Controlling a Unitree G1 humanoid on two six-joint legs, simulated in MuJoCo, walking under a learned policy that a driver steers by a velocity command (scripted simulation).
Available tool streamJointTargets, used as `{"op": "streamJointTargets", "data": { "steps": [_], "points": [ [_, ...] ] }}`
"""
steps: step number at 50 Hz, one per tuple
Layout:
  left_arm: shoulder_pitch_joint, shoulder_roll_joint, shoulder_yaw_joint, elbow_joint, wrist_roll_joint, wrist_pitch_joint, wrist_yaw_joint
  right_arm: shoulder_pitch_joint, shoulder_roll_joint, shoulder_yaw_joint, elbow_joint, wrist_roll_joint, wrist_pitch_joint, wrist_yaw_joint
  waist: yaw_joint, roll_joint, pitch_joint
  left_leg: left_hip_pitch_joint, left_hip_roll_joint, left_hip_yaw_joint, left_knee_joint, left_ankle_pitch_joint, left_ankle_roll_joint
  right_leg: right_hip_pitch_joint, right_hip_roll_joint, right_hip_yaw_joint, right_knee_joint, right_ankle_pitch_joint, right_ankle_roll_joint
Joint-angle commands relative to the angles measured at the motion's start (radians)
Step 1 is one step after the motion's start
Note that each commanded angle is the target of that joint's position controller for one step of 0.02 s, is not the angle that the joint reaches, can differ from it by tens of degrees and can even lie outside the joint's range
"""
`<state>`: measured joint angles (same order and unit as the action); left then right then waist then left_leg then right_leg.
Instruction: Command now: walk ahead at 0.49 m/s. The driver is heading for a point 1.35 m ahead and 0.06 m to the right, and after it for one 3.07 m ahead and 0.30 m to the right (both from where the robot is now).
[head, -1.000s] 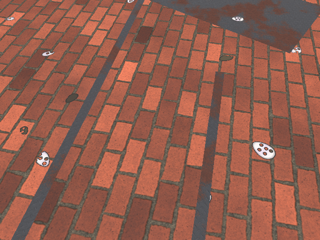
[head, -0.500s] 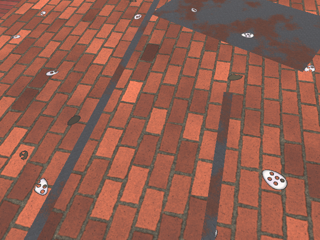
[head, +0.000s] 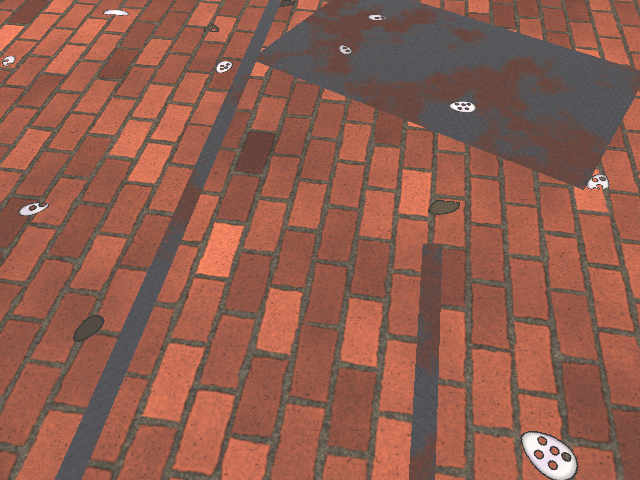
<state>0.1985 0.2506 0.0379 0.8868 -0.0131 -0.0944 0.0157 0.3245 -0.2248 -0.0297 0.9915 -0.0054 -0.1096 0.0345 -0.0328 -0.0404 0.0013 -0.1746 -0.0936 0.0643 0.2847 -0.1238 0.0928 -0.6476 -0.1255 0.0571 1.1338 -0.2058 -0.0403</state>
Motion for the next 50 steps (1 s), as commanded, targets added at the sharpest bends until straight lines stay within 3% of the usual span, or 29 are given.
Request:
{"op": "streamJointTargets", "data": {
  "steps": [1, 6, 9, 11, 13, 14, 15, 16, 17, 18, 19, 20, 22, 23, 25, 28, 32, 38, 40, 41, 42, 43, 44, 45, 46, 47, 48, 49, 50],
  "points": [
    [0.033, 0.042, 0.012, -0.042, 0.012, 0.006, 0.007, -0.039, -0.133, -0.021, -0.056, 0.002, -0.016, -0.020, 0.046, 0.077, 0.053, -0.093, 0.284, -0.217, -0.203, 0.064, 0.172, -0.031, -0.043, 0.003, -0.144, 0.151, 0.028],
    [-0.156, 0.029, 0.004, -0.091, 0.000, -0.006, -0.009, 0.058, -0.166, -0.027, -0.033, 0.020, -0.001, -0.035, -0.023, 0.083, 0.057, 0.012, 0.271, -0.162, -0.181, 0.071, 0.123, 0.007, 0.012, -0.043, -0.464, 0.306, 0.039],
    [-0.235, 0.035, 0.001, -0.121, -0.009, -0.010, -0.028, 0.106, -0.168, -0.030, -0.010, 0.026, 0.011, -0.035, -0.049, 0.092, 0.078, 0.108, 0.308, -0.172, -0.138, 0.053, 0.118, -0.001, 0.027, -0.046, -0.551, 0.259, 0.030],
    [-0.252, 0.049, 0.004, -0.138, -0.010, -0.019, -0.041, 0.113, -0.174, -0.034, -0.003, 0.026, 0.021, -0.038, -0.042, 0.099, 0.080, 0.168, 0.339, -0.187, -0.095, 0.064, 0.106, 0.010, 0.036, -0.045, -0.595, 0.186, 0.005],
    [-0.188, 0.077, 0.016, -0.131, -0.009, -0.027, -0.048, 0.089, -0.189, -0.040, -0.006, 0.027, 0.032, -0.039, 0.006, 0.118, 0.048, 0.191, 0.348, -0.188, -0.015, 0.187, 0.087, 0.121, 0.066, -0.069, -0.635, 0.118, -0.025],
    [-0.082, 0.107, 0.034, -0.100, -0.007, -0.030, -0.046, 0.067, -0.184, -0.037, -0.013, 0.024, 0.037, -0.039, 0.066, 0.115, -0.011, 0.178, 0.311, -0.154, 0.110, 0.354, 0.065, 0.267, 0.100, -0.096, -0.658, 0.105, -0.047],
    [0.111, 0.168, 0.062, -0.045, -0.005, -0.032, -0.039, 0.057, -0.150, -0.023, -0.026, 0.012, 0.039, -0.039, 0.142, 0.082, -0.136, 0.076, 0.249, -0.100, 0.347, 0.397, 0.034, 0.532, 0.066, -0.054, -0.641, 0.128, -0.090],
    [0.274, 0.285, 0.090, -0.019, 0.016, -0.028, -0.033, 0.129, -0.059, 0.007, -0.056, 0.000, 0.023, -0.034, 0.151, -0.124, -0.304, -0.285, 0.119, -0.019, 0.754, 0.084, -0.036, 0.936, -0.192, 0.319, -0.659, 0.091, -0.221],
    [0.309, 0.249, 0.080, -0.004, 0.012, -0.023, -0.039, 0.166, -0.028, 0.019, -0.042, 0.018, -0.004, -0.028, 0.140, -0.261, -0.390, -0.520, 0.029, -0.120, 0.970, -0.422, -0.051, 1.066, -0.295, 0.678, -0.821, -0.032, -0.308],
    [0.237, 0.172, 0.056, -0.017, 0.007, -0.026, -0.041, 0.089, -0.144, -0.009, -0.056, 0.042, -0.021, -0.024, 0.135, -0.161, -0.263, -0.614, 0.098, -0.187, 1.062, -0.385, -0.029, 0.962, -0.261, 0.586, -0.837, -0.066, -0.255],
    [0.142, 0.130, 0.042, -0.041, 0.006, -0.024, -0.040, 0.009, -0.165, -0.015, -0.080, 0.050, -0.027, -0.024, 0.109, -0.097, -0.164, -0.616, 0.154, -0.161, 1.045, -0.289, -0.015, 0.820, -0.223, 0.427, -0.848, -0.002, -0.215],
    [0.065, 0.101, 0.031, -0.053, 0.009, -0.023, -0.045, -0.029, -0.152, -0.018, -0.085, 0.039, -0.022, -0.030, 0.077, -0.023, -0.095, -0.572, 0.194, -0.139, 0.982, -0.208, -0.021, 0.678, -0.176, 0.316, -0.886, 0.083, -0.196],
    [0.023, 0.063, 0.020, -0.048, 0.018, -0.025, -0.053, -0.014, -0.119, -0.025, -0.081, 0.023, 0.005, -0.036, 0.025, -0.038, -0.043, -0.467, 0.235, -0.137, 0.884, -0.125, -0.031, 0.531, -0.111, 0.192, -0.951, 0.154, -0.171],
    [0.039, 0.066, 0.021, -0.035, 0.018, -0.028, -0.054, 0.002, -0.095, -0.023, -0.075, 0.021, 0.017, -0.037, 0.016, -0.038, -0.036, -0.445, 0.235, -0.127, 0.865, -0.108, -0.038, 0.502, -0.097, 0.159, -0.969, 0.200, -0.178],
    [0.077, 0.095, 0.029, -0.011, 0.018, -0.032, -0.047, -0.021, -0.089, -0.026, -0.088, 0.018, 0.029, -0.040, 0.007, -0.023, -0.011, -0.482, 0.239, -0.120, 0.809, -0.053, -0.052, 0.492, -0.092, 0.109, -0.992, 0.288, -0.190],
    [0.128, 0.111, 0.033, 0.013, 0.017, -0.023, -0.029, -0.139, -0.087, -0.030, -0.129, 0.010, 0.030, -0.040, 0.030, -0.010, 0.018, -0.568, 0.240, -0.117, 0.648, 0.076, -0.072, 0.531, -0.090, 0.068, -1.008, 0.334, -0.185],
    [0.182, 0.124, 0.033, 0.037, 0.008, -0.014, -0.015, -0.281, -0.066, -0.023, -0.168, 0.015, 0.022, -0.029, 0.072, -0.018, 0.049, -0.530, 0.208, -0.084, 0.416, 0.230, -0.072, 0.549, -0.065, 0.011, -1.029, 0.274, -0.156],
    [0.258, 0.136, 0.042, 0.090, -0.003, 0.008, -0.005, -0.424, -0.073, -0.017, -0.226, 0.026, 0.008, 0.001, 0.102, -0.021, 0.099, -0.555, 0.182, -0.076, 0.265, 0.158, -0.040, 0.720, -0.131, 0.016, -0.968, 0.278, -0.147],
    [0.243, 0.148, 0.048, 0.092, -0.005, 0.016, -0.001, -0.405, -0.090, -0.022, -0.229, 0.027, 0.001, 0.011, 0.077, -0.033, 0.080, -0.489, 0.163, -0.061, 0.237, 0.086, -0.017, 0.753, -0.146, 0.015, -0.916, 0.369, -0.132],
    [0.224, 0.158, 0.051, 0.088, -0.004, 0.020, -0.001, -0.358, -0.109, -0.031, -0.220, 0.027, -0.002, 0.011, 0.048, -0.048, 0.047, -0.398, 0.136, -0.039, 0.229, 0.055, -0.003, 0.752, -0.141, 0.006, -0.863, 0.504, -0.121],
    [0.200, 0.160, 0.051, 0.083, -0.003, 0.025, -0.001, -0.257, -0.136, -0.048, -0.191, 0.025, -0.003, 0.008, -0.010, -0.055, -0.015, -0.246, 0.099, -0.006, 0.215, 0.050, 0.017, 0.734, -0.112, -0.020, -0.748, 0.670, -0.104],
    [0.188, 0.137, 0.042, 0.074, 0.004, 0.029, -0.001, -0.078, -0.187, -0.074, -0.134, 0.024, -0.002, 0.001, -0.086, -0.036, -0.122, 0.006, 0.098, -0.014, 0.225, 0.075, 0.049, 0.641, -0.055, -0.059, -0.541, 0.697, -0.074],
    [0.206, 0.104, 0.025, 0.048, 0.024, 0.026, -0.001, 0.108, -0.271, -0.095, -0.099, 0.011, 0.003, -0.011, -0.129, 0.116, -0.278, 0.324, 0.313, -0.276, 0.234, 0.081, 0.117, 0.403, 0.023, -0.107, -0.193, 0.344, -0.037],
    [0.335, -0.036, -0.012, 0.057, 0.010, 0.001, -0.016, 0.132, -0.301, -0.096, -0.084, 0.005, 0.005, -0.001, -0.048, 0.370, -0.395, 0.597, 0.498, -0.756, 0.079, -0.117, 0.270, 0.034, 0.200, -0.025, 0.104, -0.351, 0.011],
    [0.258, 0.080, 0.013, 0.062, -0.015, -0.023, -0.019, 0.094, -0.206, -0.071, -0.093, 0.016, 0.002, -0.001, -0.078, 0.247, -0.322, 0.540, 0.463, -0.758, 0.023, -0.202, 0.224, -0.073, 0.143, 0.084, 0.212, -0.361, -0.011],
    [0.160, 0.128, 0.026, 0.029, -0.033, -0.036, -0.021, 0.005, -0.166, -0.059, -0.111, 0.019, 0.000, -0.004, -0.062, 0.193, -0.184, 0.398, 0.434, -0.600, 0.007, -0.145, 0.177, -0.121, 0.092, 0.055, 0.209, -0.265, -0.027],
    [0.110, 0.126, 0.028, 0.019, -0.028, -0.037, -0.012, -0.080, -0.146, -0.050, -0.129, 0.015, -0.002, -0.003, -0.025, 0.092, -0.116, 0.242, 0.400, -0.484, -0.019, -0.034, 0.153, -0.071, 0.037, 0.028, 0.160, -0.164, -0.025],
    [0.088, 0.117, 0.036, 0.016, -0.011, -0.029, -0.005, -0.124, -0.118, -0.043, -0.133, 0.006, -0.003, 0.000, 0.003, 0.073, -0.064, 0.123, 0.362, -0.401, -0.050, 0.044, 0.142, -0.025, 0.007, 0.019, 0.102, -0.110, -0.020],
    [0.113, 0.097, 0.039, 0.018, -0.007, -0.015, -0.004, -0.134, -0.098, -0.036, -0.127, -0.005, -0.006, 0.003, 0.035, 0.100, -0.059, 0.058, 0.337, -0.348, -0.079, 0.073, 0.134, 0.037, -0.017, 0.026, 0.068, -0.074, -0.020]
  ]
}}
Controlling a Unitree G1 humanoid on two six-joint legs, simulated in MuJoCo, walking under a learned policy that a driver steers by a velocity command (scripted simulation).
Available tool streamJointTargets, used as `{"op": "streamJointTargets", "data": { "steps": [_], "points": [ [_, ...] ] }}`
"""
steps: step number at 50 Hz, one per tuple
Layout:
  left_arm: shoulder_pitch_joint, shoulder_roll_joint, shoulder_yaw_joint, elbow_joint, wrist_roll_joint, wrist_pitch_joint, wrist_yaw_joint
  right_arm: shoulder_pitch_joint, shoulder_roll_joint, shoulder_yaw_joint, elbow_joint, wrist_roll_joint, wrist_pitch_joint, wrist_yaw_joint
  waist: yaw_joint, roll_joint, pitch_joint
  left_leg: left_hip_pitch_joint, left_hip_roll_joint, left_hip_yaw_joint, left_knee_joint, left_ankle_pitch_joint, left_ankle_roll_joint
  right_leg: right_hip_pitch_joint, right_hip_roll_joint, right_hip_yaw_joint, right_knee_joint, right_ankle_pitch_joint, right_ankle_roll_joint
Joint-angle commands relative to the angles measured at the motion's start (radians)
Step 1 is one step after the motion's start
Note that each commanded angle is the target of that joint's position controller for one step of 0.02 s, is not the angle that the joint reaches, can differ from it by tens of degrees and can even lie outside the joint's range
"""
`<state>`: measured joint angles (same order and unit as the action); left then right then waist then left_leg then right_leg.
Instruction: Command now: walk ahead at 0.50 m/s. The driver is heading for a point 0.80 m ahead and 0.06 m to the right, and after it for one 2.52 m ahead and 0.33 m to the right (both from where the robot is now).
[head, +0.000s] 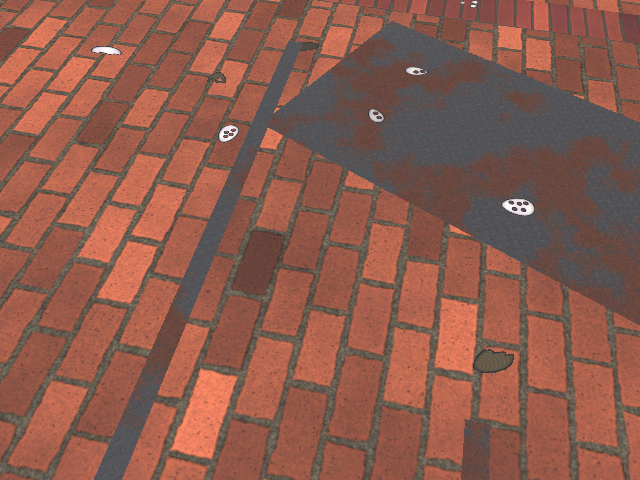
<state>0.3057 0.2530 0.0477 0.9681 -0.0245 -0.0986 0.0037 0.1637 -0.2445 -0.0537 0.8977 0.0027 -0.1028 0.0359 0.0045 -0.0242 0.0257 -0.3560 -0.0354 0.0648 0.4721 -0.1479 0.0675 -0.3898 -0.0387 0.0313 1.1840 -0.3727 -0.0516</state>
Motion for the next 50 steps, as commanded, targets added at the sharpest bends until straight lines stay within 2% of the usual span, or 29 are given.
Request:
{"op": "streamJointTargets", "data": {
  "steps": [1, 2, 5, 7, 11, 16, 19, 20, 21, 22, 23, 24, 25, 26, 27, 28, 29, 31, 33, 35, 39, 43, 45, 47, 48, 49, 50],
  "points": [
    [0.025, 0.070, 0.028, -0.059, 0.005, 0.002, 0.008, 0.036, -0.073, -0.012, -0.024, -0.013, -0.014, 0.003, 0.010, 0.095, -0.077, 0.207, 0.265, -0.318, -0.293, 0.111, 0.164, -0.193, -0.110, 0.048, -0.010, 0.107, -0.005],
    [0.031, 0.056, 0.027, -0.057, 0.006, 0.011, 0.010, 0.053, -0.083, -0.014, -0.012, -0.009, -0.017, 0.000, 0.017, 0.094, -0.063, 0.182, 0.258, -0.286, -0.313, 0.136, 0.172, -0.191, -0.114, 0.039, -0.037, 0.115, 0.002],
    [-0.066, 0.063, 0.033, -0.093, 0.017, 0.023, 0.015, 0.102, -0.126, -0.024, 0.011, -0.008, -0.016, -0.018, 0.006, 0.070, -0.013, 0.186, 0.258, -0.235, -0.351, 0.192, 0.179, -0.290, -0.125, 0.030, -0.164, 0.229, 0.031],
    [-0.135, 0.058, 0.034, -0.115, 0.021, 0.021, 0.012, 0.136, -0.129, -0.023, 0.024, -0.005, -0.008, -0.030, -0.011, 0.067, -0.001, 0.217, 0.248, -0.205, -0.357, 0.211, 0.165, -0.335, -0.121, 0.024, -0.271, 0.330, 0.043],
    [-0.267, 0.035, 0.023, -0.150, 0.015, 0.013, -0.002, 0.194, -0.136, -0.021, 0.046, 0.004, 0.000, -0.039, -0.052, 0.077, 0.025, 0.247, 0.217, -0.139, -0.364, 0.193, 0.131, -0.301, -0.084, -0.013, -0.493, 0.482, 0.041],
    [-0.400, 0.037, 0.012, -0.201, 0.004, 0.002, -0.029, 0.273, -0.147, -0.026, 0.091, 0.011, 0.020, -0.043, -0.092, 0.080, 0.068, 0.397, 0.272, -0.141, -0.310, 0.201, 0.130, -0.330, -0.054, -0.028, -0.626, 0.425, 0.024],
    [-0.380, 0.063, 0.017, -0.212, 0.001, -0.008, -0.045, 0.257, -0.164, -0.036, 0.098, 0.015, 0.032, -0.049, -0.055, 0.103, 0.047, 0.458, 0.305, -0.146, -0.234, 0.336, 0.108, -0.255, -0.030, -0.040, -0.672, 0.322, -0.014],
    [-0.322, 0.086, 0.028, -0.199, 0.003, -0.011, -0.045, 0.234, -0.174, -0.039, 0.093, 0.015, 0.036, -0.050, -0.018, 0.119, 0.009, 0.456, 0.297, -0.134, -0.172, 0.485, 0.096, -0.152, 0.000, -0.063, -0.682, 0.296, -0.030],
    [-0.197, 0.117, 0.047, -0.161, 0.006, -0.011, -0.042, 0.207, -0.170, -0.037, 0.086, 0.016, 0.040, -0.050, 0.051, 0.117, -0.063, 0.428, 0.260, -0.100, -0.034, 0.635, 0.075, 0.025, 0.036, -0.093, -0.703, 0.308, -0.055],
    [-0.012, 0.174, 0.072, -0.107, 0.012, -0.011, -0.034, 0.198, -0.142, -0.025, 0.073, 0.009, 0.041, -0.049, 0.124, 0.087, -0.185, 0.294, 0.204, -0.061, 0.192, 0.587, 0.043, 0.309, -0.006, -0.044, -0.675, 0.340, -0.096],
    [0.141, 0.276, 0.096, -0.081, 0.033, -0.007, -0.025, 0.289, -0.050, 0.003, 0.051, -0.005, 0.027, -0.042, 0.115, -0.117, -0.354, -0.079, 0.072, -0.013, 0.591, 0.182, -0.022, 0.721, -0.271, 0.346, -0.683, 0.288, -0.230],
    [0.159, 0.235, 0.080, -0.069, 0.022, -0.002, -0.029, 0.315, -0.020, 0.016, 0.068, 0.008, 0.001, -0.034, 0.105, -0.247, -0.447, -0.292, -0.029, -0.127, 0.808, -0.411, -0.039, 0.834, -0.380, 0.705, -0.857, 0.171, -0.315],
    [0.084, 0.170, 0.059, -0.081, 0.013, -0.004, -0.029, 0.230, -0.123, -0.011, 0.051, 0.035, -0.018, -0.028, 0.105, -0.167, -0.312, -0.392, 0.042, -0.187, 0.893, -0.386, -0.016, 0.727, -0.339, 0.603, -0.879, 0.102, -0.257],
    [-0.005, 0.130, 0.046, -0.104, 0.015, -0.003, -0.027, 0.147, -0.141, -0.014, 0.026, 0.046, -0.026, -0.029, 0.083, -0.106, -0.197, -0.404, 0.096, -0.156, 0.873, -0.296, -0.002, 0.572, -0.301, 0.450, -0.897, 0.138, -0.216],
    [-0.077, 0.102, 0.036, -0.113, 0.022, -0.005, -0.031, 0.108, -0.130, -0.017, 0.021, 0.037, -0.023, -0.036, 0.048, -0.033, -0.114, -0.362, 0.140, -0.133, 0.804, -0.214, -0.004, 0.411, -0.258, 0.340, -0.937, 0.214, -0.194],
    [-0.115, 0.072, 0.027, -0.116, 0.030, -0.009, -0.034, 0.109, -0.123, -0.026, 0.025, 0.023, -0.010, -0.043, 0.014, -0.035, -0.076, -0.301, 0.172, -0.138, 0.736, -0.163, -0.005, 0.309, -0.217, 0.264, -0.970, 0.263, -0.173],
    [-0.123, 0.064, 0.024, -0.110, 0.035, -0.011, -0.038, 0.137, -0.098, -0.026, 0.032, 0.019, 0.006, -0.044, -0.011, -0.054, -0.066, -0.246, 0.183, -0.139, 0.704, -0.134, -0.008, 0.248, -0.199, 0.224, -1.001, 0.277, -0.168],
    [-0.094, 0.082, 0.028, -0.090, 0.031, -0.017, -0.035, 0.152, -0.065, -0.025, 0.036, 0.015, 0.026, -0.048, -0.027, -0.050, -0.046, -0.230, 0.190, -0.126, 0.650, -0.099, -0.021, 0.196, -0.185, 0.170, -1.042, 0.329, -0.184],
    [-0.061, 0.113, 0.035, -0.074, 0.032, -0.018, -0.023, 0.086, -0.074, -0.030, 0.012, 0.009, 0.032, -0.052, -0.022, -0.033, -0.015, -0.300, 0.197, -0.125, 0.557, -0.014, -0.040, 0.204, -0.186, 0.138, -1.067, 0.367, -0.192],
    [-0.026, 0.121, 0.036, -0.060, 0.030, -0.013, -0.011, 0.013, -0.074, -0.032, -0.011, 0.002, 0.031, -0.050, -0.005, -0.027, 0.001, -0.354, 0.195, -0.122, 0.446, 0.091, -0.054, 0.236, -0.180, 0.110, -1.077, 0.392, -0.182],
    [0.032, 0.128, 0.035, -0.035, 0.019, -0.006, 0.000, -0.118, -0.050, -0.023, -0.047, 0.006, 0.022, -0.036, 0.034, -0.034, 0.025, -0.325, 0.160, -0.088, 0.225, 0.253, -0.057, 0.264, -0.149, 0.040, -1.084, 0.383, -0.148],
    [0.104, 0.136, 0.039, 0.004, 0.012, 0.007, 0.003, -0.231, -0.048, -0.012, -0.084, 0.015, 0.016, -0.018, 0.071, -0.031, 0.060, -0.342, 0.134, -0.073, 0.108, 0.236, -0.050, 0.374, -0.183, 0.032, -1.053, 0.379, -0.146],
    [0.119, 0.142, 0.044, 0.019, 0.009, 0.017, 0.007, -0.264, -0.054, -0.009, -0.105, 0.018, 0.009, -0.006, 0.071, -0.036, 0.070, -0.349, 0.129, -0.077, 0.071, 0.181, -0.032, 0.437, -0.214, 0.039, -1.016, 0.409, -0.140],
    [0.107, 0.155, 0.051, 0.024, 0.006, 0.025, 0.011, -0.244, -0.075, -0.014, -0.109, 0.021, 0.002, 0.004, 0.045, -0.051, 0.054, -0.291, 0.112, -0.066, 0.042, 0.107, -0.007, 0.476, -0.235, 0.043, -0.965, 0.499, -0.125],
    [0.088, 0.164, 0.054, 0.020, 0.006, 0.029, 0.012, -0.197, -0.095, -0.023, -0.099, 0.020, -0.001, 0.005, 0.015, -0.065, 0.024, -0.205, 0.087, -0.045, 0.033, 0.075, 0.008, 0.478, -0.231, 0.035, -0.914, 0.626, -0.113],
    [0.061, 0.164, 0.053, 0.015, 0.004, 0.034, 0.012, -0.096, -0.122, -0.039, -0.070, 0.017, -0.002, 0.002, -0.044, -0.070, -0.037, -0.053, 0.050, -0.012, 0.014, 0.074, 0.028, 0.461, -0.202, 0.006, -0.800, 0.792, -0.094],
    [0.054, 0.137, 0.042, 0.007, 0.009, 0.037, 0.012, 0.081, -0.174, -0.065, -0.014, 0.013, -0.002, -0.005, -0.117, -0.046, -0.147, 0.202, 0.052, -0.021, 0.027, 0.097, 0.061, 0.369, -0.144, -0.035, -0.593, 0.818, -0.064]
  ]
}}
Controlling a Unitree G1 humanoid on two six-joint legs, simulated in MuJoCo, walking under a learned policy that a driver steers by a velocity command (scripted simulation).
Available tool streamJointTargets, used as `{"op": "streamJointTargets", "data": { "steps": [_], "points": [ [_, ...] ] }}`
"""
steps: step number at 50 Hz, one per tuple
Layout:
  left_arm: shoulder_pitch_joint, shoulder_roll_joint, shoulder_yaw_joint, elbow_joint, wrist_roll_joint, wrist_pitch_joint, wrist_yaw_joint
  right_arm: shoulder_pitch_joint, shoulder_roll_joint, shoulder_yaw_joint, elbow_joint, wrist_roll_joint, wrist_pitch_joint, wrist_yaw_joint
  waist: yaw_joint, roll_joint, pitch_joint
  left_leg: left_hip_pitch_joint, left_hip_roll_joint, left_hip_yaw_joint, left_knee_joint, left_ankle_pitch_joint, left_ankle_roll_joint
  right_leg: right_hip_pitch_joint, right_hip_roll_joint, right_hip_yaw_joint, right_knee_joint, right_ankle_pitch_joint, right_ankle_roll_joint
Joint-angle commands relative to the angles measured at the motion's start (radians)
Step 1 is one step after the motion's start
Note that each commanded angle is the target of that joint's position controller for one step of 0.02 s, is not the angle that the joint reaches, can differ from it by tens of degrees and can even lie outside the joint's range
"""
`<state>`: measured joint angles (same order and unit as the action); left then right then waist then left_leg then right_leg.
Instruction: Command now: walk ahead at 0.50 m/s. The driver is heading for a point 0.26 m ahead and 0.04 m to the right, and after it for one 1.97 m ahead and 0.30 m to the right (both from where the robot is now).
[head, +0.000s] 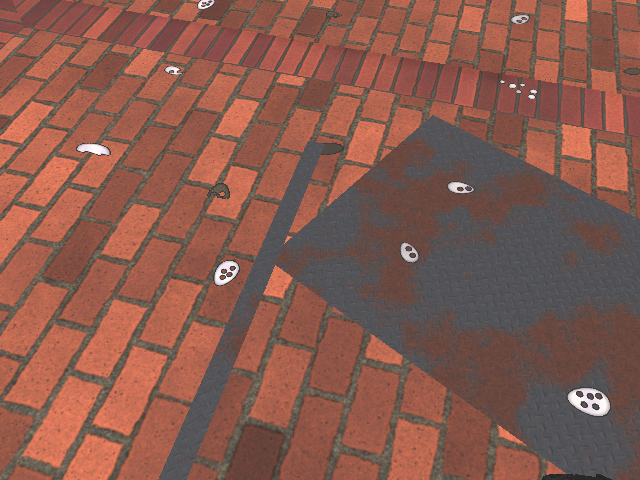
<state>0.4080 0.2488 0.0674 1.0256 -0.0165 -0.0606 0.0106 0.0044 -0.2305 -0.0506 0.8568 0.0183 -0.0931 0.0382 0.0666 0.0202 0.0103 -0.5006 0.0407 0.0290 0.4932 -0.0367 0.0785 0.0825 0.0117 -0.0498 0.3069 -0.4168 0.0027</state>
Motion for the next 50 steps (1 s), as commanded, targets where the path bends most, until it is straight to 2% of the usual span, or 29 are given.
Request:
{"op": "streamJointTargets", "data": {
  "steps": [1, 2, 3, 4, 5, 6, 7, 9, 12, 14, 18, 23, 25, 26, 27, 28, 29, 30, 31, 32, 33, 34, 35, 36, 38, 40, 42, 46, 50],
  "points": [
    [-0.028, 0.104, 0.005, -0.076, 0.025, -0.003, 0.006, 0.423, -0.272, -0.088, 0.061, -0.014, -0.008, -0.018, -0.219, 0.067, -0.290, 0.657, 0.193, -0.251, 0.018, -0.006, 0.119, -0.333, -0.117, -0.005, 0.632, 0.511, -0.078],
    [0.088, -0.024, -0.028, -0.070, 0.012, -0.028, -0.007, 0.444, -0.300, -0.088, 0.077, -0.015, -0.007, -0.008, -0.145, 0.315, -0.393, 0.917, 0.367, -0.721, -0.139, -0.203, 0.270, -0.698, 0.060, 0.074, 0.916, -0.151, -0.032],
    [0.007, 0.093, -0.004, -0.067, -0.013, -0.050, -0.012, 0.407, -0.205, -0.062, 0.067, -0.005, -0.009, -0.007, -0.175, 0.189, -0.321, 0.863, 0.329, -0.709, -0.187, -0.307, 0.225, -0.807, 0.000, 0.180, 1.022, -0.159, -0.051],
    [-0.088, 0.133, 0.007, -0.097, -0.030, -0.064, -0.014, 0.320, -0.163, -0.049, 0.048, -0.004, -0.013, -0.011, -0.162, 0.139, -0.191, 0.731, 0.298, -0.556, -0.201, -0.260, 0.179, -0.857, -0.050, 0.154, 1.020, -0.062, -0.068],
    [-0.132, 0.128, 0.008, -0.104, -0.026, -0.065, -0.006, 0.240, -0.143, -0.040, 0.030, -0.011, -0.014, -0.010, -0.128, 0.044, -0.123, 0.582, 0.264, -0.446, -0.228, -0.156, 0.158, -0.810, -0.104, 0.128, 0.973, 0.035, -0.068],
    [-0.152, 0.121, 0.016, -0.105, -0.010, -0.058, 0.000, 0.195, -0.115, -0.033, 0.025, -0.021, -0.015, -0.008, -0.101, 0.026, -0.070, 0.463, 0.229, -0.365, -0.258, -0.077, 0.148, -0.766, -0.133, 0.121, 0.913, 0.091, -0.063],
    [-0.128, 0.104, 0.018, -0.101, -0.007, -0.044, 0.000, 0.183, -0.095, -0.025, 0.030, -0.030, -0.018, -0.006, -0.070, 0.050, -0.063, 0.399, 0.207, -0.315, -0.287, -0.042, 0.141, -0.705, -0.156, 0.128, 0.880, 0.127, -0.063],
    [-0.107, 0.066, 0.017, -0.096, -0.005, -0.023, 0.002, 0.207, -0.102, -0.026, 0.047, -0.025, -0.021, -0.008, -0.051, 0.056, -0.045, 0.343, 0.190, -0.257, -0.332, -0.001, 0.153, -0.675, -0.167, 0.117, 0.819, 0.149, -0.053],
    [-0.203, 0.071, 0.021, -0.131, 0.007, -0.012, 0.006, 0.256, -0.146, -0.035, 0.067, -0.023, -0.021, -0.027, -0.062, 0.028, 0.004, 0.347, 0.191, -0.205, -0.372, 0.059, 0.162, -0.770, -0.175, 0.108, 0.682, 0.269, -0.022],
    [-0.265, 0.064, 0.020, -0.150, 0.011, -0.014, 0.002, 0.285, -0.147, -0.034, 0.078, -0.021, -0.014, -0.037, -0.075, 0.028, 0.016, 0.369, 0.175, -0.164, -0.379, 0.085, 0.146, -0.800, -0.169, 0.101, 0.573, 0.377, -0.010],
    [-0.398, 0.042, 0.007, -0.185, 0.005, -0.021, -0.013, 0.344, -0.152, -0.031, 0.100, -0.012, -0.008, -0.045, -0.116, 0.037, 0.047, 0.387, 0.142, -0.091, -0.389, 0.069, 0.115, -0.753, -0.127, 0.058, 0.359, 0.527, -0.011],
    [-0.517, 0.048, -0.004, -0.234, -0.005, -0.032, -0.041, 0.418, -0.165, -0.039, 0.144, -0.004, 0.013, -0.049, -0.146, 0.041, 0.086, 0.546, 0.205, -0.094, -0.327, 0.098, 0.111, -0.783, -0.103, 0.053, 0.236, 0.459, -0.035],
    [-0.502, 0.069, 0.001, -0.241, -0.007, -0.039, -0.051, 0.408, -0.178, -0.046, 0.148, -0.001, 0.023, -0.053, -0.120, 0.055, 0.072, 0.594, 0.230, -0.098, -0.276, 0.191, 0.096, -0.737, -0.087, 0.046, 0.208, 0.386, -0.061],
    [-0.456, 0.089, 0.009, -0.232, -0.006, -0.041, -0.052, 0.388, -0.187, -0.049, 0.144, 0.000, 0.026, -0.054, -0.090, 0.070, 0.042, 0.600, 0.228, -0.090, -0.226, 0.318, 0.084, -0.656, -0.064, 0.028, 0.199, 0.352, -0.076],
    [-0.362, 0.117, 0.024, -0.206, -0.003, -0.042, -0.050, 0.362, -0.191, -0.050, 0.139, 0.002, 0.031, -0.055, -0.034, 0.080, -0.017, 0.588, 0.205, -0.066, -0.121, 0.485, 0.067, -0.512, -0.028, -0.004, 0.183, 0.348, -0.097],
    [-0.189, 0.165, 0.050, -0.150, 0.001, -0.041, -0.044, 0.351, -0.167, -0.041, 0.131, -0.001, 0.035, -0.055, 0.041, 0.060, -0.120, 0.512, 0.149, -0.027, 0.075, 0.531, 0.038, -0.270, -0.017, -0.007, 0.187, 0.372, -0.128],
    [-0.003, 0.244, 0.071, -0.112, 0.013, -0.039, -0.033, 0.368, -0.133, -0.024, 0.107, -0.022, 0.034, -0.055, 0.087, -0.073, -0.274, 0.283, 0.081, 0.020, 0.407, 0.212, 0.001, 0.051, -0.218, 0.229, 0.210, 0.384, -0.194],
    [0.033, 0.282, 0.074, -0.092, 0.011, -0.036, -0.042, 0.492, 0.004, 0.012, 0.111, -0.017, 0.011, -0.042, 0.011, -0.336, -0.391, -0.095, -0.108, -0.036, 0.718, -0.499, -0.052, 0.338, -0.414, 0.710, 0.066, 0.173, -0.347],
    [0.008, 0.186, 0.046, -0.102, 0.004, -0.038, -0.042, 0.414, -0.107, -0.012, 0.116, 0.007, -0.013, -0.036, 0.046, -0.221, -0.343, -0.203, -0.057, -0.159, 0.831, -0.540, -0.030, 0.298, -0.381, 0.737, 0.003, 0.064, -0.304],
    [-0.083, 0.149, 0.034, -0.120, 0.003, -0.042, -0.038, 0.318, -0.153, -0.024, 0.083, 0.028, -0.027, -0.034, 0.032, -0.179, -0.204, -0.262, -0.007, -0.135, 0.838, -0.450, -0.013, 0.166, -0.354, 0.589, -0.015, 0.104, -0.261],
    [-0.165, 0.130, 0.025, -0.138, 0.010, -0.044, -0.038, 0.270, -0.150, -0.025, 0.075, 0.025, -0.030, -0.041, -0.001, -0.088, -0.129, -0.223, 0.047, -0.107, 0.795, -0.353, -0.012, 0.013, -0.320, 0.478, -0.042, 0.206, -0.242],
    [-0.212, 0.103, 0.018, -0.143, 0.020, -0.046, -0.041, 0.249, -0.143, -0.033, 0.074, 0.010, -0.024, -0.047, -0.029, -0.064, -0.073, -0.179, 0.077, -0.100, 0.737, -0.296, -0.016, -0.111, -0.288, 0.397, -0.073, 0.289, -0.234],
    [-0.228, 0.081, 0.010, -0.140, 0.030, -0.050, -0.043, 0.272, -0.126, -0.036, 0.078, 0.006, -0.011, -0.049, -0.062, -0.086, -0.065, -0.114, 0.103, -0.109, 0.701, -0.259, -0.015, -0.183, -0.263, 0.343, -0.101, 0.326, -0.225],
    [-0.224, 0.074, 0.008, -0.134, 0.029, -0.051, -0.045, 0.291, -0.103, -0.035, 0.084, 0.005, 0.001, -0.050, -0.076, -0.095, -0.059, -0.084, 0.109, -0.106, 0.670, -0.245, -0.019, -0.218, -0.249, 0.311, -0.127, 0.336, -0.228],
    [-0.195, 0.100, 0.012, -0.118, 0.022, -0.055, -0.037, 0.276, -0.085, -0.035, 0.078, 0.002, 0.018, -0.053, -0.085, -0.089, -0.027, -0.101, 0.120, -0.094, 0.600, -0.211, -0.034, -0.257, -0.242, 0.259, -0.168, 0.369, -0.239],
    [-0.160, 0.128, 0.018, -0.104, 0.023, -0.053, -0.024, 0.201, -0.094, -0.039, 0.052, -0.008, 0.023, -0.055, -0.073, -0.069, 0.005, -0.174, 0.125, -0.091, 0.498, -0.119, -0.056, -0.244, -0.243, 0.230, -0.193, 0.401, -0.244],
    [-0.129, 0.131, 0.018, -0.093, 0.020, -0.047, -0.013, 0.139, -0.089, -0.039, 0.032, -0.013, 0.021, -0.051, -0.059, -0.068, 0.018, -0.211, 0.120, -0.085, 0.390, -0.010, -0.069, -0.219, -0.229, 0.192, -0.200, 0.430, -0.229],
    [-0.069, 0.135, 0.016, -0.070, 0.011, -0.041, -0.005, 0.009, -0.066, -0.027, -0.002, -0.008, 0.013, -0.037, -0.019, -0.076, 0.046, -0.169, 0.079, -0.042, 0.178, 0.146, -0.071, -0.200, -0.194, 0.114, -0.206, 0.432, -0.197],
    [0.002, 0.142, 0.020, -0.032, 0.004, -0.026, -0.003, -0.098, -0.066, -0.015, -0.041, 0.001, 0.006, -0.017, 0.015, -0.074, 0.081, -0.193, 0.055, -0.031, 0.071, 0.116, -0.059, -0.079, -0.236, 0.108, -0.167, 0.446, -0.197]
  ]
}}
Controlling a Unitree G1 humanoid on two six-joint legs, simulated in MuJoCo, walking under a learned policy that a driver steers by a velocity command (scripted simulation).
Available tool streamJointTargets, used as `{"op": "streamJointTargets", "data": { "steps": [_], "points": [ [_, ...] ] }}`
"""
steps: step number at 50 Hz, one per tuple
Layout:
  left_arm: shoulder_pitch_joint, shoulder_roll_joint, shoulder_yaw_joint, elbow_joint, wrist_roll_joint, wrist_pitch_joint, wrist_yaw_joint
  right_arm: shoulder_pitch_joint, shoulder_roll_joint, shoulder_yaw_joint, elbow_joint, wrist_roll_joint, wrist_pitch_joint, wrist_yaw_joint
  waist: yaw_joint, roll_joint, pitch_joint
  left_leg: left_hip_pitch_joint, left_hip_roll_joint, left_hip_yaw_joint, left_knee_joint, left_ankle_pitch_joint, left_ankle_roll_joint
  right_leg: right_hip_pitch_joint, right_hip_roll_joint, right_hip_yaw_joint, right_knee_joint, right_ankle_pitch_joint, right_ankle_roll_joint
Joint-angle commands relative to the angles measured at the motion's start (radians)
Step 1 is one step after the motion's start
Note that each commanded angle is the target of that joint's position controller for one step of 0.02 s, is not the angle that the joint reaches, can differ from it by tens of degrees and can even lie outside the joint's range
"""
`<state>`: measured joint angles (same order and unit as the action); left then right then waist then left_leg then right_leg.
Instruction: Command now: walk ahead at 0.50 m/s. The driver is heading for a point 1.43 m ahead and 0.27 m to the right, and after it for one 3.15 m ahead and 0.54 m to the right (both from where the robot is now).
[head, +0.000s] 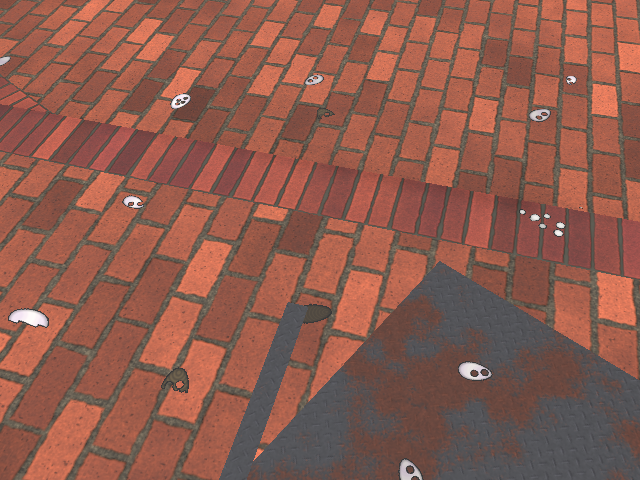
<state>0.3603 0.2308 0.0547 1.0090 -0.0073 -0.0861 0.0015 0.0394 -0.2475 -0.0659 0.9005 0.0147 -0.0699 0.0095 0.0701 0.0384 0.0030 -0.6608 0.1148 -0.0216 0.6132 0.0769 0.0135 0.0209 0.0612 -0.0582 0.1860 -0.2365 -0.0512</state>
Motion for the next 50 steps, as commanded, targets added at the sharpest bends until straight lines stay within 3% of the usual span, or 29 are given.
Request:
{"op": "streamJointTargets", "data": {
  "steps": [1, 4, 5, 6, 7, 8, 9, 10, 11, 12, 14, 16, 18, 24, 29, 32, 33, 34, 35, 36, 37, 38, 39, 40, 41, 42, 44, 47, 50],
  "points": [
    [0.058, 0.164, 0.035, -0.008, -0.006, 0.005, 0.008, -0.150, -0.052, 0.001, -0.096, 0.006, -0.021, 0.018, 0.011, -0.095, 0.093, -0.039, -0.022, 0.018, -0.068, -0.025, 0.015, 0.017, -0.302, 0.120, -0.026, 0.285, -0.141],
    [0.036, 0.185, 0.045, -0.004, -0.010, 0.019, 0.014, -0.109, -0.087, -0.008, -0.100, 0.009, -0.030, 0.032, -0.036, -0.122, 0.061, 0.059, -0.053, 0.035, -0.107, -0.131, 0.053, 0.079, -0.332, 0.121, 0.061, 0.466, -0.115],
    [0.012, 0.194, 0.048, -0.010, -0.011, 0.023, 0.015, -0.036, -0.113, -0.021, -0.082, 0.007, -0.032, 0.031, -0.081, -0.137, 0.013, 0.179, -0.087, 0.065, -0.117, -0.151, 0.071, 0.075, -0.319, 0.105, 0.143, 0.634, -0.101],
    [-0.007, 0.177, 0.041, -0.016, -0.011, 0.028, 0.015, 0.120, -0.153, -0.044, -0.032, 0.003, -0.032, 0.026, -0.156, -0.125, -0.077, 0.390, -0.118, 0.088, -0.131, -0.133, 0.098, 0.029, -0.269, 0.066, 0.315, 0.739, -0.076],
    [-0.004, 0.146, 0.026, -0.036, 0.002, 0.029, 0.015, 0.311, -0.220, -0.067, 0.014, -0.009, -0.031, 0.017, -0.219, -0.049, -0.219, 0.707, 0.015, -0.062, -0.093, -0.112, 0.156, -0.166, -0.213, 0.027, 0.598, 0.546, -0.042],
    [0.114, 0.022, -0.010, -0.043, 0.008, 0.007, 0.003, 0.408, -0.301, -0.085, 0.041, -0.012, -0.025, 0.016, -0.170, 0.201, -0.356, 1.070, 0.255, -0.536, -0.182, -0.301, 0.319, -0.584, -0.023, 0.017, 0.986, -0.025, 0.033],
    [0.071, 0.078, 0.001, -0.032, -0.007, -0.019, -0.003, 0.403, -0.215, -0.055, 0.037, -0.007, -0.024, 0.018, -0.192, 0.175, -0.382, 1.078, 0.269, -0.699, -0.298, -0.387, 0.309, -0.703, -0.022, 0.172, 1.119, -0.337, 0.016],
    [-0.022, 0.148, 0.021, -0.064, -0.035, -0.034, -0.007, 0.313, -0.172, -0.041, 0.025, -0.002, -0.028, 0.016, -0.177, 0.133, -0.236, 0.955, 0.238, -0.553, -0.312, -0.391, 0.257, -0.785, -0.080, 0.171, 1.161, -0.282, -0.003],
    [-0.076, 0.151, 0.021, -0.075, -0.043, -0.036, -0.001, 0.221, -0.141, -0.030, 0.000, -0.007, -0.030, 0.014, -0.147, 0.057, -0.143, 0.795, 0.209, -0.412, -0.336, -0.319, 0.226, -0.765, -0.138, 0.143, 1.125, -0.186, -0.009],
    [-0.101, 0.144, 0.028, -0.074, -0.032, -0.029, 0.007, 0.162, -0.106, -0.020, -0.006, -0.017, -0.034, 0.017, -0.118, 0.014, -0.075, 0.653, 0.175, -0.312, -0.374, -0.255, 0.206, -0.720, -0.172, 0.134, 1.063, -0.116, -0.009],
    [-0.053, 0.103, 0.033, -0.058, -0.028, 0.005, 0.012, 0.131, -0.067, -0.010, 0.003, -0.031, -0.043, 0.020, -0.066, 0.060, -0.042, 0.511, 0.129, -0.189, -0.436, -0.211, 0.179, -0.607, -0.210, 0.151, 0.990, -0.047, -0.009],
    [-0.050, 0.076, 0.033, -0.059, -0.029, 0.026, 0.014, 0.157, -0.089, -0.016, 0.022, -0.032, -0.050, 0.012, -0.055, 0.056, -0.012, 0.467, 0.124, -0.113, -0.479, -0.171, 0.184, -0.617, -0.213, 0.157, 0.950, -0.001, 0.000],
    [-0.104, 0.084, 0.039, -0.080, -0.024, 0.035, 0.015, 0.183, -0.114, -0.023, 0.034, -0.036, -0.052, -0.002, -0.061, 0.031, 0.017, 0.485, 0.130, -0.062, -0.500, -0.122, 0.185, -0.694, -0.208, 0.181, 0.878, 0.089, 0.011],
    [-0.259, 0.063, 0.033, -0.138, -0.011, 0.025, -0.013, 0.218, -0.126, -0.019, 0.042, -0.030, -0.046, -0.029, -0.100, 0.013, 0.058, 0.545, 0.106, 0.116, -0.523, -0.038, 0.139, -0.713, -0.174, 0.115, 0.586, 0.351, 0.021],
    [-0.395, 0.043, 0.015, -0.221, -0.011, 0.028, -0.044, 0.310, -0.149, -0.029, 0.072, -0.015, -0.014, -0.037, -0.145, -0.008, 0.107, 0.745, 0.166, 0.178, -0.452, 0.088, 0.132, -0.785, -0.156, 0.045, 0.460, 0.265, -0.006],
    [-0.371, 0.076, 0.027, -0.256, -0.014, 0.030, -0.065, 0.276, -0.187, -0.041, 0.053, -0.005, 0.008, -0.045, -0.098, 0.037, 0.061, 0.798, 0.184, 0.221, -0.305, 0.484, 0.106, -0.669, -0.093, -0.037, 0.442, 0.112, -0.050],
    [-0.311, 0.103, 0.041, -0.253, -0.014, 0.033, -0.067, 0.262, -0.202, -0.046, 0.044, -0.003, 0.016, -0.050, -0.058, 0.062, 0.015, 0.798, 0.181, 0.233, -0.202, 0.654, 0.095, -0.572, -0.054, -0.066, 0.451, 0.060, -0.071],
    [-0.185, 0.145, 0.064, -0.229, -0.018, 0.034, -0.066, 0.242, -0.212, -0.047, 0.035, -0.001, 0.024, -0.053, 0.013, 0.065, -0.053, 0.763, 0.161, 0.248, -0.031, 0.727, 0.075, -0.406, -0.013, -0.080, 0.419, 0.065, -0.100],
    [-0.021, 0.214, 0.099, -0.191, -0.019, 0.037, -0.051, 0.231, -0.208, -0.043, 0.021, -0.001, 0.023, -0.054, 0.095, 0.023, -0.141, 0.609, 0.116, 0.259, 0.216, 0.581, 0.035, -0.128, -0.012, -0.011, 0.349, 0.120, -0.145],
    [0.066, 0.324, 0.126, -0.175, -0.022, 0.043, -0.029, 0.299, -0.099, -0.011, -0.020, -0.035, 0.002, -0.040, 0.048, -0.211, -0.245, 0.201, -0.015, 0.243, 0.592, -0.121, -0.024, 0.242, -0.260, 0.426, 0.336, 0.091, -0.281],
    [0.063, 0.320, 0.111, -0.197, -0.016, 0.031, -0.032, 0.292, -0.059, 0.011, -0.052, -0.018, -0.046, -0.021, 0.015, -0.247, -0.375, -0.044, -0.177, 0.018, 0.804, -0.673, -0.037, 0.409, -0.414, 0.904, 0.146, -0.012, -0.413],
    [0.060, 0.242, 0.089, -0.197, -0.004, 0.024, -0.032, 0.162, -0.133, -0.010, -0.081, 0.024, -0.080, -0.006, 0.060, -0.157, -0.299, -0.155, -0.111, -0.077, 0.827, -0.610, -0.006, 0.378, -0.378, 0.787, 0.110, 0.006, -0.343],
    [0.001, 0.198, 0.077, -0.204, -0.007, 0.016, -0.030, 0.120, -0.135, -0.009, -0.094, 0.033, -0.095, -0.003, 0.035, -0.114, -0.186, -0.171, -0.064, -0.065, 0.757, -0.518, 0.016, 0.241, -0.339, 0.631, 0.112, 0.069, -0.299],
    [-0.079, 0.166, 0.066, -0.223, -0.009, 0.012, -0.031, 0.117, -0.134, -0.014, -0.082, 0.012, -0.096, -0.011, -0.015, -0.037, -0.113, -0.108, -0.023, -0.059, 0.663, -0.456, 0.014, 0.076, -0.294, 0.519, 0.102, 0.155, -0.267],
    [-0.134, 0.135, 0.056, -0.243, -0.005, 0.011, -0.028, 0.127, -0.147, -0.026, -0.076, -0.006, -0.084, -0.017, -0.054, -0.036, -0.076, -0.027, 0.003, -0.057, 0.588, -0.420, 0.005, -0.051, -0.262, 0.444, 0.081, 0.233, -0.251],
    [-0.154, 0.127, 0.051, -0.255, 0.001, 0.011, -0.024, 0.143, -0.146, -0.030, -0.079, -0.011, -0.067, -0.017, -0.080, -0.050, -0.066, 0.033, 0.014, -0.059, 0.551, -0.401, -0.007, -0.128, -0.242, 0.418, 0.058, 0.263, -0.248],
    [-0.148, 0.154, 0.055, -0.259, -0.002, 0.008, -0.012, 0.152, -0.120, -0.029, -0.084, -0.020, -0.043, -0.020, -0.098, -0.062, -0.049, 0.061, 0.015, -0.036, 0.457, -0.363, -0.039, -0.207, -0.225, 0.359, 0.033, 0.334, -0.251],
    [-0.094, 0.176, 0.058, -0.244, -0.003, 0.006, 0.007, 0.058, -0.093, -0.018, -0.114, -0.028, -0.033, -0.021, -0.067, -0.083, -0.017, 0.047, 0.000, -0.009, 0.248, -0.177, -0.069, -0.246, -0.190, 0.271, 0.015, 0.388, -0.221],
    [-0.045, 0.169, 0.054, -0.223, -0.006, 0.010, 0.010, -0.039, -0.067, -0.004, -0.135, -0.019, -0.040, -0.008, -0.017, -0.109, -0.002, 0.110, -0.038, 0.009, 0.029, 0.031, -0.058, -0.252, -0.156, 0.219, 0.016, 0.297, -0.173]
  ]
}}
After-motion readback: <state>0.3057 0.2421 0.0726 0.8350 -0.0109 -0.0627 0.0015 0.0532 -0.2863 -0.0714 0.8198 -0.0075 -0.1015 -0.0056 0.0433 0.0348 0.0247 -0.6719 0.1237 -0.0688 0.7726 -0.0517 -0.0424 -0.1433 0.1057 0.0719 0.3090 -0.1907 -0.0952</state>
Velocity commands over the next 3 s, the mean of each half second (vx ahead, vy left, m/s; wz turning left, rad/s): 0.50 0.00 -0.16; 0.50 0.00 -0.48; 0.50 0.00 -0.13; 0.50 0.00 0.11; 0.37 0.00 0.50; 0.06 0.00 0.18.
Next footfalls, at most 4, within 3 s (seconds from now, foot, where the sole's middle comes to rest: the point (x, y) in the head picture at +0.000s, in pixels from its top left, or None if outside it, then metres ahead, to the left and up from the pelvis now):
0.14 left None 0.27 0.15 -0.78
0.70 right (415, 459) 0.55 -0.12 -0.78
1.20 left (375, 312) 0.91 -0.03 -0.78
1.74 right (506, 262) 1.09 -0.37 -0.78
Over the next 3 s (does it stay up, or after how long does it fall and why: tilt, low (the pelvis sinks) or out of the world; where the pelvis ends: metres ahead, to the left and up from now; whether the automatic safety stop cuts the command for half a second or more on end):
stays up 1.50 -0.31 -0.12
